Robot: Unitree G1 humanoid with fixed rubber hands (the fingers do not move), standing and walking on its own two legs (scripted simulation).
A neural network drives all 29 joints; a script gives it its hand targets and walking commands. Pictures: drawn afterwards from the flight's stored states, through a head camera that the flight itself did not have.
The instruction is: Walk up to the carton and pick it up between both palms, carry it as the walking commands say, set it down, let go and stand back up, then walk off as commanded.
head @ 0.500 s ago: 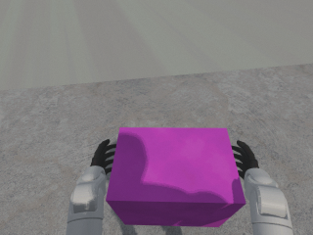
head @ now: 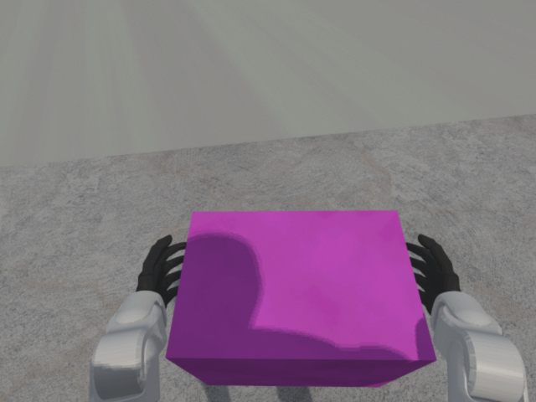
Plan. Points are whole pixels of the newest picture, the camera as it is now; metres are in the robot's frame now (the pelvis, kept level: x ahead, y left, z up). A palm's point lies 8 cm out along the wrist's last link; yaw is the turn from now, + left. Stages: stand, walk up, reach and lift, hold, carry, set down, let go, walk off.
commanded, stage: carry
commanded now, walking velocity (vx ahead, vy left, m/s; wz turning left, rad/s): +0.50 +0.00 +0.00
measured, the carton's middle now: (293, 306) +0.26 +0.00 +0.00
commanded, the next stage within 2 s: none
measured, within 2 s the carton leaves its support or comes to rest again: neither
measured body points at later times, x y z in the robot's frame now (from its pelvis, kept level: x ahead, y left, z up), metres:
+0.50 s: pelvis +0.16 +0.01 +0.01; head +0.17 +0.01 +0.46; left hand +0.41 +0.21 +0.09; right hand +0.40 -0.18 +0.08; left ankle +0.05 +0.12 -0.73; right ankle +0.12 -0.09 -0.68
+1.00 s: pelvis +0.33 -0.02 +0.01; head +0.33 -0.02 +0.46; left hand +0.60 +0.17 +0.06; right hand +0.59 -0.21 +0.06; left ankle +0.31 +0.10 -0.73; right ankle +0.30 -0.08 -0.73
